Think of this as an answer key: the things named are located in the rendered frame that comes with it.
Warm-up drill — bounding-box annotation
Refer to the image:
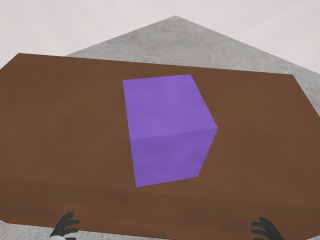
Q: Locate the left robot hand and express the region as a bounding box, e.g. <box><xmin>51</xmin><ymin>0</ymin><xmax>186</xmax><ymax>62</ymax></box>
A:
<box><xmin>50</xmin><ymin>212</ymin><xmax>80</xmax><ymax>240</ymax></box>

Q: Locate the carton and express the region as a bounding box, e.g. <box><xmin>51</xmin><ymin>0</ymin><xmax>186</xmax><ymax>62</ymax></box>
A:
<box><xmin>123</xmin><ymin>74</ymin><xmax>218</xmax><ymax>188</ymax></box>

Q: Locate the pedestal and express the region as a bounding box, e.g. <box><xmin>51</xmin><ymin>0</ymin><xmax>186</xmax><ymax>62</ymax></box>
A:
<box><xmin>0</xmin><ymin>53</ymin><xmax>320</xmax><ymax>240</ymax></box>

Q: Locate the right robot hand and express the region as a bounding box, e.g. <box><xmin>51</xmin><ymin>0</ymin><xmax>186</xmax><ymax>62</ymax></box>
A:
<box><xmin>250</xmin><ymin>217</ymin><xmax>285</xmax><ymax>240</ymax></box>

